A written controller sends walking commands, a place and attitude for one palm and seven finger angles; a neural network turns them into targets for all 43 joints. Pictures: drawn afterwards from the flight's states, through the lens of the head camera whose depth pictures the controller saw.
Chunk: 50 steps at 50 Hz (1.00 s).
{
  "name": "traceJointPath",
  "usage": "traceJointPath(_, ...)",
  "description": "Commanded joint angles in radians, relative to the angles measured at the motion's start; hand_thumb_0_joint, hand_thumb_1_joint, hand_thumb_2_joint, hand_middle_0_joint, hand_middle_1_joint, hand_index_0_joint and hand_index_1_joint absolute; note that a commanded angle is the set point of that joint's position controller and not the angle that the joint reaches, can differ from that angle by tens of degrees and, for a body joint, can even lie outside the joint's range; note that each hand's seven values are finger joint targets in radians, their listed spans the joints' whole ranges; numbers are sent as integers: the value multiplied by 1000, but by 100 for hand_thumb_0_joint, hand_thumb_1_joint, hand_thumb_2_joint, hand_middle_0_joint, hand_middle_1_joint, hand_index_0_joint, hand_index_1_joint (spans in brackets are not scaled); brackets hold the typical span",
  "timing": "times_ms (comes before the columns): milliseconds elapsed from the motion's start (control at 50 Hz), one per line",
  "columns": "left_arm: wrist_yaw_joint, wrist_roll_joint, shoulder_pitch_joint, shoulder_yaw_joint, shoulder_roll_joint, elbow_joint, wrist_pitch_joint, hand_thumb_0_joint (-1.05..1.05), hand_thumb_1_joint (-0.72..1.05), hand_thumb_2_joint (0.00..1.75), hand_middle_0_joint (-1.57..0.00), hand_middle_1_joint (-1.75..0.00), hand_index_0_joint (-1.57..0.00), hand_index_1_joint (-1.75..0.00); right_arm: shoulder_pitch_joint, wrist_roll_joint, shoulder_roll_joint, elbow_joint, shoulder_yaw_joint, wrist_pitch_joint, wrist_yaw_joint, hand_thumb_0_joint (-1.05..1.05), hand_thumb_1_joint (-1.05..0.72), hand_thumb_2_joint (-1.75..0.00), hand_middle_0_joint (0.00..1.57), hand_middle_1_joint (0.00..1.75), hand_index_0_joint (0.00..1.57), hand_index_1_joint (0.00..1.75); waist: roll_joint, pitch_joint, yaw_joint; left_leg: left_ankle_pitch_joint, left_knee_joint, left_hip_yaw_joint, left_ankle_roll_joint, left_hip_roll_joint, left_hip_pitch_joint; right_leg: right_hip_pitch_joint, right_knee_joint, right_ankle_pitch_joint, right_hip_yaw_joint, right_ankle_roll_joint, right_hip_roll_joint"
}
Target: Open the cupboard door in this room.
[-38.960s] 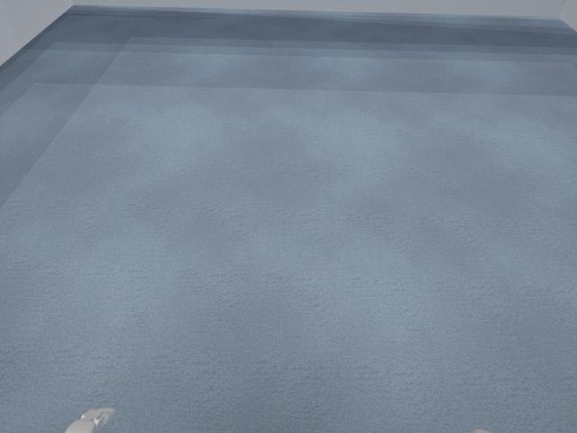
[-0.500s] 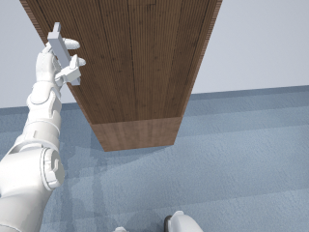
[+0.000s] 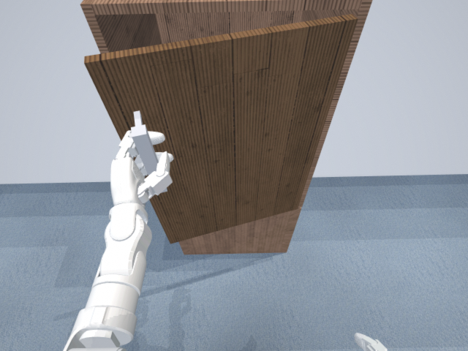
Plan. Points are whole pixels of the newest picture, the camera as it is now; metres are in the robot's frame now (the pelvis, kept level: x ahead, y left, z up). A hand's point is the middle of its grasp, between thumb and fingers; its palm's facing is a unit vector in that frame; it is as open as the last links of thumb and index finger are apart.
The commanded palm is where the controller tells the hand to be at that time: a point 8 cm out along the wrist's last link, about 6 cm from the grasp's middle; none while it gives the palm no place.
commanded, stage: pull the door open along its arc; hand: left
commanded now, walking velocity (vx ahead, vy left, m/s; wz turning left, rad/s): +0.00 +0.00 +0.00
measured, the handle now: (150, 154) +0.43 +0.16 +0.09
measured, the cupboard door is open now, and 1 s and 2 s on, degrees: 16 38 39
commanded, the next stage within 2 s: open thumb and fingers to let go in 0.52 s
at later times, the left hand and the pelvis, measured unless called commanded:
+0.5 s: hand (215, 243) +0.26 +0.04 +0.10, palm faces +0.27 -0.96 -0.05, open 6.1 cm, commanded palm +0.19 +0.06 +0.09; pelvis +0.00 -0.03 +0.00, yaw +3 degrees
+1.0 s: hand (209, 240) +0.26 +0.04 +0.11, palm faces +0.41 -0.91 -0.02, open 9.8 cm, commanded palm +0.22 +0.08 +0.09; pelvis -0.03 -0.05 +0.01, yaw +4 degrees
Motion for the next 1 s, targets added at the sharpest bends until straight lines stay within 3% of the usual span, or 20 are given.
traceJointPath(0,253,99,-116,-83,-22,-482,-17,0,90,90,-40,-135,-40,-135,-84,-31,-70,-138,-35,-54,10,0,-90,-90,20,30,20,30,-25,-334,64,547,-87,-53,-43,0,95,351,-10,383,-24,-23,13)
traceJointPath(20,282,132,-78,-135,-56,-491,3,0,90,90,-40,-135,-40,-135,-90,-37,-69,-138,-35,-47,7,0,-90,-90,20,30,20,30,-65,-318,53,530,-88,-54,-39,3,107,352,-19,378,-23,-22,10)
traceJointPath(40,327,137,-57,-143,-81,-536,24,0,90,90,-40,-135,-40,-135,-115,-41,-64,-144,-35,-39,4,0,-90,-90,20,30,20,30,-85,-310,55,502,-94,-54,-37,3,104,366,-25,374,-24,-23,8)
traceJointPath(120,451,209,-32,-306,-222,-592,108,0,90,90,-40,-135,-40,-135,-198,-59,-42,-144,-25,-8,-20,0,-90,-90,20,30,20,30,-139,-233,28,371,-105,-72,-28,0,112,355,-54,273,-22,-21,-4)
traceJointPath(160,485,255,-28,-382,-276,-621,134,0,90,90,-40,-135,-40,-135,-221,-66,-29,-143,-22,4,-26,0,-90,-90,20,30,20,30,-116,-220,23,359,-102,-75,-25,-3,135,338,-58,254,-21,-25,-6)
traceJointPath(200,497,281,60,-442,-322,-656,152,0,90,90,-40,-135,-40,-135,-234,-67,-15,-147,-21,17,-24,0,-90,-90,20,30,20,30,-100,-230,34,389,-95,-77,-27,-4,152,354,-50,285,-25,-33,-7)
traceJointPath(220,493,273,101,-465,-334,-680,159,0,90,90,-40,-135,-40,-135,-244,-64,-14,-152,-22,23,-23,0,-90,-90,20,30,20,30,-123,-236,32,396,-89,-77,-25,-4,162,366,-57,305,-22,-32,-8)
traceJointPath(280,471,251,239,-501,-350,-785,179,0,90,90,-40,-135,-40,-135,-278,-55,0,-168,-14,43,-16,0,-90,-90,20,30,20,30,-66,-231,48,423,-84,-76,-27,-8,170,402,-49,359,-19,-37,-11)
traceJointPath(360,450,234,404,-533,-359,-879,209,0,90,90,-40,-135,-40,-135,-314,-46,8,-184,-4,57,0,0,-90,-90,20,30,20,30,-51,-195,61,433,-77,-85,-27,-5,165,410,-39,385,-26,-43,-10)
traceJointPath(460,427,197,641,-525,-349,-992,253,0,90,90,-40,-135,-40,-135,-352,-38,14,-210,4,71,19,0,-90,-90,20,30,20,30,-104,-166,85,395,-55,-81,-28,-10,139,430,-48,398,-22,-44,-13)
traceJointPath(560,461,204,455,-450,-287,-905,248,0,90,90,-40,-135,-40,-135,-376,-50,7,-191,9,58,-11,0,-90,-90,20,30,20,30,-138,-105,71,253,-36,-79,-22,-36,119,364,-120,202,35,-29,-29)
traceJointPath(600,492,209,291,-397,-246,-834,232,0,90,90,-40,-135,-40,-135,-375,-56,4,-167,13,41,-32,0,-90,-90,20,30,20,30,-179,-81,53,200,-28,-85,-17,-49,105,334,-163,115,71,-14,-45)
traceJointPath(640,503,213,291,-376,-239,-801,217,0,76,84,-39,-134,-39,-134,-375,-60,6,-159,6,29,-44,0,-90,-90,20,30,20,30,-183,-112,72,185,-34,-84,-16,-53,112,354,-190,62,96,-11,-55)
traceJointPath(700,485,223,293,-414,-268,-777,195,0,55,75,-38,-131,-38,-131,-343,-61,6,-157,5,18,-49,0,-90,-90,20,30,20,30,-157,-131,61,201,-51,-84,-14,-51,121,375,-187,103,101,-7,-62)
traceJointPath(720,478,226,288,-411,-259,-767,186,0,48,72,-37,-130,-37,-130,-333,-60,5,-156,1,16,-52,0,-90,-90,20,30,20,30,-177,-141,63,202,-63,-87,-13,-48,122,384,-183,97,90,-8,-59)
traceJointPath(760,465,226,267,-412,-250,-780,166,0,34,66,-36,-129,-36,-129,-327,-59,3,-158,-1,14,-56,0,-90,-90,20,30,20,30,-139,-158,60,206,-72,-83,-12,-48,127,394,-179,108,94,-9,-60)
traceJointPath(800,459,233,238,-430,-262,-751,155,0,20,60,-35,-127,-35,-127,-315,-62,2,-155,0,5,-58,0,-90,-90,20,30,20,30,-149,-138,46,192,-72,-85,-9,-48,123,379,-189,79,95,-5,-62)
traceJointPath(880,442,221,191,-403,-239,-695,144,0,-8,48,-33,-124,-33,-124,-325,-56,0,-151,4,3,-68,0,-90,-90,20,30,20,30,-173,-104,49,150,-90,-87,-7,-50,118,370,-232,-28,115,-5,-68)
traceJointPath(920,441,223,171,-405,-242,-670,142,0,-22,42,-32,-123,-32,-123,-330,-55,0,-150,4,1,-72,0,-90,-90,20,30,20,30,-146,-90,54,139,-100,-86,-7,-50,130,354,-240,-76,104,-13,-62)
traceJointPath(980,447,216,129,-391,-248,-629,141,0,-43,33,-30,-121,-30,-121,-335,-54,2,-144,6,1,-74,0,-90,-90,20,30,20,30,-176,-87,56,126,-115,-85,-6,-48,134,349,-252,-122,96,-13,-58)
